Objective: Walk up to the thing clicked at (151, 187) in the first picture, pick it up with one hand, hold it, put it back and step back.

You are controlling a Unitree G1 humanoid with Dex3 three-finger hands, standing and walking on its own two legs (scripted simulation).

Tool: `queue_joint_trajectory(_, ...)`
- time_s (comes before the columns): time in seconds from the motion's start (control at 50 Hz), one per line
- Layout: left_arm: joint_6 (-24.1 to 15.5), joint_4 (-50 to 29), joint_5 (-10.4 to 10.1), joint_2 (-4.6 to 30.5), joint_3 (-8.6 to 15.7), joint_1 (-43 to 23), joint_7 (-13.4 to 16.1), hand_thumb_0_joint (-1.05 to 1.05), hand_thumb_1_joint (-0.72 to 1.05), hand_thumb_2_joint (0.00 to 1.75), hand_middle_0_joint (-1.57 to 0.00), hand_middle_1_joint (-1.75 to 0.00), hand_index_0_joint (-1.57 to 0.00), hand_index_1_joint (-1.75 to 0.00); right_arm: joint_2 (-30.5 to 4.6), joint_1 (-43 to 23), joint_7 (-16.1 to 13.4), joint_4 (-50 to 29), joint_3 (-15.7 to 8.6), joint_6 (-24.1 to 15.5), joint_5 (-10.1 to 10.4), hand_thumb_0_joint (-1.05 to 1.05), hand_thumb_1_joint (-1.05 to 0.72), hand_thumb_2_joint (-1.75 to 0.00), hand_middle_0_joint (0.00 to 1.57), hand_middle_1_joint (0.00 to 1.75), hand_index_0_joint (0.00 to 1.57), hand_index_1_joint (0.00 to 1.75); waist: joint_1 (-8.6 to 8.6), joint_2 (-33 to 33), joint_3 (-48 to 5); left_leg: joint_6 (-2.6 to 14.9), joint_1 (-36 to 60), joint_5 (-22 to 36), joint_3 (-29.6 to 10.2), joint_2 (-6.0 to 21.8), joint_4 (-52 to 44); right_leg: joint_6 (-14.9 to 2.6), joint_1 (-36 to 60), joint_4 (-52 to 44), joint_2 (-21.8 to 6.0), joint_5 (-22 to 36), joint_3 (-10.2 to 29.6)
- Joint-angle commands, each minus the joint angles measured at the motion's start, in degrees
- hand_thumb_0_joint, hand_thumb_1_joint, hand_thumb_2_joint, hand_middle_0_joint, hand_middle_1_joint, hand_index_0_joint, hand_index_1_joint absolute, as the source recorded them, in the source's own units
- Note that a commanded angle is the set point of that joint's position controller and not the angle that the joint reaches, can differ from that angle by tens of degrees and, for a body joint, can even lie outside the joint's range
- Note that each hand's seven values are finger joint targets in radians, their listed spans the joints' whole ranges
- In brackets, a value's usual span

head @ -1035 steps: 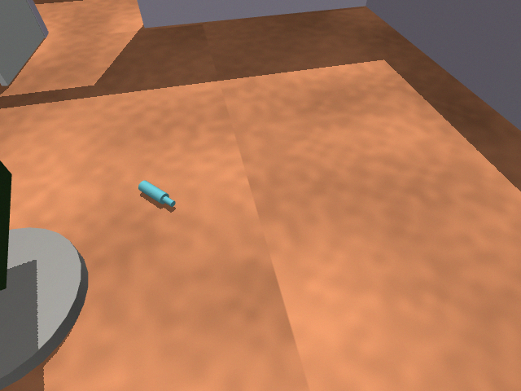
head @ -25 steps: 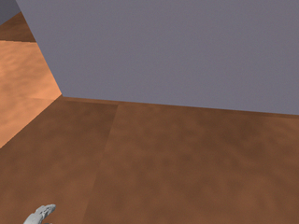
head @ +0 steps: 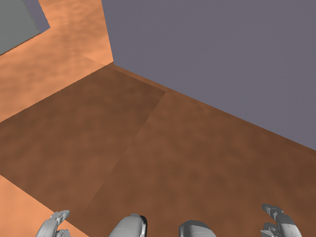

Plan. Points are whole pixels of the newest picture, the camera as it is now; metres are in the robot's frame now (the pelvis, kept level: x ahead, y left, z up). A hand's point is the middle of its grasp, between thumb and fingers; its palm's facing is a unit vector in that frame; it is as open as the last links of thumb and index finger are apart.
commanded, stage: walk up
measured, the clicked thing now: out of the picture -0.56 +1.36 -0.72
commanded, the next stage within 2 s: none
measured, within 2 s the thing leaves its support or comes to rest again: neither
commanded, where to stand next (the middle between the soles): +0.04 +0.06 m, yaw +103 degrees
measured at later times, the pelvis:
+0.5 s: pelvis -0.03 -0.05 +0.01, yaw +29 degrees
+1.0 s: pelvis -0.01 -0.06 +0.02, yaw +57 degrees
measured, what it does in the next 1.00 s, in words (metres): steps on the spot, turning left: right foot, then left foot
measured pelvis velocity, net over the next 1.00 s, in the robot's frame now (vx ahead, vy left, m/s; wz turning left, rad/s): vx -0.01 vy -0.06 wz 0.99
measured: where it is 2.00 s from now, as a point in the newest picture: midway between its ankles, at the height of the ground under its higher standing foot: outside the picture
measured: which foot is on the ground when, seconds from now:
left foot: down 0.00-0.14, up 0.16-0.50, down 0.52-0.86, up 0.88-1.00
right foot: up 0.00-0.10, down 0.12-0.54, up 0.56-0.82, down 0.84-1.00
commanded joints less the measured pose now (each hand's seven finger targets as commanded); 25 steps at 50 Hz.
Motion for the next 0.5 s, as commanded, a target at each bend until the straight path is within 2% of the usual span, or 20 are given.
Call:
queue_joint_trajectory(0.0, -1.7, -2.4, -0.3, 11.8, 4.4, 6.8, 1.9, 0.00, 0.90, 0.90, -0.20, -0.30, -0.20, -0.30, -13.7, 0.0, 0.0, -7.0, -5.3, -0.1, -1.7, 0.00, -0.90, -0.90, 0.20, 0.30, 0.20, 0.30, -0.35, 13.4, -16.6, 7.87, 9.3, 18.2, -17.5, 9.6, -9.9, -0.15, 3.5, -13.3, 2.7, 4.0, 0.6)
queue_joint_trajectory(0.04, -2.1, -3.0, -0.5, 11.4, 4.7, 7.1, 2.6, 0.00, 0.90, 0.90, -0.20, -0.30, -0.20, -0.30, -13.5, 1.0, 0.6, -8.1, -5.8, -0.1, -2.4, 0.00, -0.90, -0.90, 0.20, 0.30, 0.20, 0.30, -0.47, 12.6, -18.8, 8.06, 9.4, 22.3, -19.2, 9.3, -8.6, -1.16, 6.2, -19.3, 4.2, 5.6, 0.0)
queue_joint_trajectory(0.06, -2.5, -2.8, -0.5, 10.4, 4.5, 8.2, 2.9, 0.00, 0.90, 0.90, -0.20, -0.30, -0.20, -0.30, -13.1, 0.4, 1.0, -8.6, -6.0, 0.0, -2.2, 0.00, -0.90, -0.90, 0.20, 0.30, 0.20, 0.30, 0.37, 12.9, -20.2, 7.24, 8.6, 22.0, -20.0, 8.6, -7.2, -1.64, 9.7, -25.6, 4.9, 10.0, -0.4)
queue_joint_trajectory(0.08, -3.0, -2.1, -0.2, 11.0, 4.9, 11.3, 3.4, 0.00, 0.90, 0.90, -0.20, -0.30, -0.20, -0.30, -12.3, -2.0, 1.3, -9.8, -5.8, 0.1, -2.0, 0.00, -0.90, -0.90, 0.20, 0.30, 0.20, 0.30, 2.99, 10.4, -21.7, 5.42, 4.7, 17.6, -18.8, 7.0, -3.7, -2.53, 15.2, -33.1, 3.8, 17.1, 0.4)
queue_joint_trajectory(0.1, -3.3, -2.3, 0.8, 15.0, 6.1, 11.9, 3.9, 0.00, 0.90, 0.90, -0.20, -0.30, -0.20, -0.30, -9.6, -2.9, 1.3, -11.1, -4.9, 0.3, -1.6, 0.00, -0.90, -0.90, 0.20, 0.30, 0.20, 0.30, 4.56, 0.4, -19.5, 1.89, -6.1, 2.9, -14.3, 2.0, 3.0, -5.39, 19.9, -41.3, -4.4, 18.1, 8.8)
queue_joint_trajectory(0.12, -3.3, -4.8, 2.0, 22.2, 7.8, 5.3, 4.2, 0.00, 0.90, 0.90, -0.20, -0.30, -0.20, -0.30, -7.2, 0.7, 1.3, -11.2, -4.3, 0.4, -1.8, 0.00, -0.90, -0.90, 0.20, 0.30, 0.20, 0.30, 2.03, -16.0, -17.2, -2.91, -15.3, -20.8, -5.1, -4.0, 14.2, -11.52, 16.7, -46.6, -24.5, 20.8, 26.5)
queue_joint_trajectory(0.14, -3.2, -6.9, 2.3, 24.0, 8.8, -1.7, 4.3, 0.00, 0.90, 0.90, -0.20, -0.30, -0.20, -0.30, -13.3, 2.3, 0.5, -10.3, -6.2, 0.8, -3.1, 0.00, -0.90, -0.90, 0.20, 0.30, 0.20, 0.30, -0.20, -14.1, -15.3, -4.79, -13.0, -23.0, -6.4, 4.4, 27.7, -21.37, 8.2, -46.6, -34.7, 23.1, 32.3)
queue_joint_trajectory(0.16, -3.8, -7.2, 1.9, 18.2, 7.1, -2.7, 4.4, 0.00, 0.90, 0.90, -0.20, -0.30, -0.20, -0.30, -14.5, 2.0, 0.9, -7.6, -6.3, 1.1, -2.6, 0.00, -0.90, -0.90, 0.20, 0.30, 0.20, 0.30, -1.14, -2.8, -10.6, -4.80, -10.5, -19.9, -7.7, 4.3, 31.0, -18.83, 5.3, -44.0, -27.3, 30.1, 21.8)
queue_joint_trajectory(0.18, -4.4, -6.9, 1.7, 15.2, 5.7, -3.7, 4.5, 0.00, 0.90, 0.90, -0.20, -0.30, -0.20, -0.30, -11.7, 3.4, 1.9, -6.8, -6.0, 0.9, -2.4, 0.00, -0.90, -0.90, 0.20, 0.30, 0.20, 0.30, -2.99, 0.6, -9.8, -4.13, -10.8, -15.7, -5.6, 2.8, 30.4, -13.22, 7.2, -41.6, -20.2, 36.4, 13.1)
queue_joint_trajectory(0.2, -4.8, -6.1, 2.1, 15.1, 6.1, -3.2, 4.4, 0.00, 0.90, 0.90, -0.20, -0.30, -0.20, -0.30, -10.8, 4.5, 2.7, -7.0, -5.7, 0.7, -2.5, 0.00, -0.90, -0.90, 0.20, 0.30, 0.20, 0.30, -2.82, -2.3, -11.7, -3.52, -11.2, -11.9, -3.8, 3.2, 29.8, -10.43, 10.7, -39.4, -16.7, 40.3, 7.7)
queue_joint_trajectory(0.22, -5.0, -5.1, 2.2, 15.1, 6.7, -1.7, 4.2, 0.00, 0.90, 0.90, -0.20, -0.30, -0.20, -0.30, -10.8, 5.0, 3.4, -6.8, -5.2, 0.4, -2.5, 0.00, -0.90, -0.90, 0.20, 0.30, 0.20, 0.30, -2.11, -5.6, -13.2, -3.11, -11.2, -9.9, -2.4, 4.4, 27.9, -9.44, 15.0, -37.0, -14.3, 44.3, 3.2)
queue_joint_trajectory(0.24, -5.2, -5.2, 2.2, 15.0, 6.7, 0.3, 3.6, 0.00, 0.90, 0.90, -0.20, -0.30, -0.20, -0.30, -10.3, 5.6, 4.0, -6.1, -4.9, 0.2, -2.1, 0.00, -0.90, -0.90, 0.20, 0.30, 0.20, 0.30, -0.91, -6.7, -14.3, -3.01, -11.3, -9.1, -0.5, 4.0, 25.6, -8.91, 19.7, -35.6, -12.9, 47.7, 0.8)
queue_joint_trajectory(0.26, -5.1, -5.5, 2.1, 14.8, 6.7, 2.0, 3.1, 0.00, 0.90, 0.90, -0.20, -0.30, -0.20, -0.30, -10.0, 5.2, 4.1, -6.1, -4.6, 0.2, -1.6, 0.00, -0.90, -0.90, 0.20, 0.30, 0.20, 0.30, 0.45, -7.0, -15.1, -3.11, -12.2, -8.9, 0.7, 4.1, 23.4, -8.80, 23.8, -35.6, -12.7, 47.7, -0.7)
queue_joint_trajectory(0.3, -4.7, -5.7, 2.3, 16.2, 7.5, 4.6, 2.5, 0.00, 0.90, 0.90, -0.20, -0.30, -0.20, -0.30, -10.2, 0.8, 4.1, -7.4, -4.5, 0.2, -1.7, 0.00, -0.90, -0.90, 0.20, 0.30, 0.20, 0.30, 3.56, -8.9, -14.0, -3.30, -11.5, -10.6, 1.2, 5.9, 17.8, -10.17, 24.9, -37.6, -15.2, 39.5, -1.0)
queue_joint_trajectory(0.34, -4.6, -6.6, 2.7, 17.7, 8.0, 4.5, 1.8, 0.00, 0.90, 0.90, -0.20, -0.30, -0.20, -0.30, -10.4, -0.4, 4.0, -7.2, -4.3, 0.2, -1.8, 0.00, -0.90, -0.90, 0.20, 0.30, 0.20, 0.30, 4.41, -9.8, -12.3, -3.16, -9.0, -10.9, 2.8, 6.7, 13.6, -10.67, 22.4, -40.2, -17.3, 30.2, -1.5)
queue_joint_trajectory(0.36, -4.5, -7.1, 2.9, 18.0, 8.2, 3.9, 1.5, 0.00, 0.90, 0.90, -0.20, -0.30, -0.20, -0.30, -10.6, -0.1, 3.9, -6.7, -4.4, 0.0, -1.7, 0.00, -0.90, -0.90, 0.20, 0.30, 0.20, 0.30, 4.20, -9.7, -11.8, -2.92, -6.9, -11.1, 3.5, 7.0, 11.0, -10.83, 20.4, -40.4, -17.8, 27.1, -2.5)
queue_joint_trajectory(0.38, -4.5, -7.2, 3.0, 17.9, 8.1, 3.8, 1.3, 0.00, 0.90, 0.90, -0.20, -0.30, -0.20, -0.30, -10.7, 0.2, 3.9, -6.1, -4.5, -0.3, -1.4, 0.00, -0.90, -0.90, 0.20, 0.30, 0.20, 0.30, 4.13, -9.1, -11.6, -2.79, -4.7, -11.1, 4.6, 6.6, 9.3, -10.29, 19.0, -40.0, -17.3, 26.0, -4.1)
queue_joint_trajectory(0.42, -4.3, -8.0, 3.2, 18.7, 8.3, 2.0, 0.8, 0.00, 0.90, 0.90, -0.20, -0.30, -0.20, -0.30, -11.1, 3.0, 3.7, -4.8, -4.6, -0.8, -0.9, 0.00, -0.90, -0.90, 0.20, 0.30, 0.20, 0.30, 2.96, -9.7, -13.1, -2.27, 1.0, -12.2, 6.8, 6.1, 5.4, -10.45, 15.9, -37.9, -18.8, 25.1, -6.1)
queue_joint_trajectory(0.46, -3.9, -8.2, 3.2, 18.8, 8.2, 1.6, 0.5, 0.00, 0.90, 0.90, -0.20, -0.30, -0.20, -0.30, -12.2, 7.0, 3.3, -3.3, -5.2, -1.1, -0.8, 0.00, -0.90, -0.90, 0.20, 0.30, 0.20, 0.30, 0.94, -6.7, -15.0, -1.21, 8.1, -13.7, 7.9, 5.0, 0.1, -9.28, 11.6, -32.8, -19.7, 20.0, -8.2)
queue_joint_trajectory(0.48, -3.5, -8.0, 3.0, 17.7, 7.7, 2.5, 0.3, 0.00, 0.90, 0.90, -0.20, -0.30, -0.20, -0.30, -13.5, 11.0, 2.8, -1.9, -6.0, -1.3, -1.1, 0.00, -0.90, -0.90, 0.20, 0.30, 0.20, 0.30, -1.33, -1.5, -17.0, 0.16, 15.1, -15.3, 6.4, 3.3, -6.3, -7.45, 8.1, -24.4, -17.8, 15.4, -10.3)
